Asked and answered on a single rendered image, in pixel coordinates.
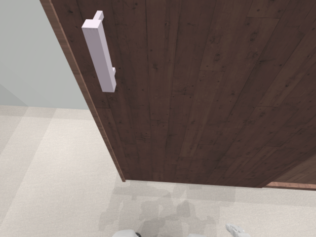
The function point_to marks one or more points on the wardrobe door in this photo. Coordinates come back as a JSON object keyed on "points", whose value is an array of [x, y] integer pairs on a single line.
{"points": [[211, 92], [304, 173]]}

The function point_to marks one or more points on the handle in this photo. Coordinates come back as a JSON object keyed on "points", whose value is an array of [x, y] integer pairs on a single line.
{"points": [[96, 41]]}

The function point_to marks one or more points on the right robot hand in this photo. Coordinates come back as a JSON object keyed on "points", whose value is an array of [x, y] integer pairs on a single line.
{"points": [[236, 231]]}

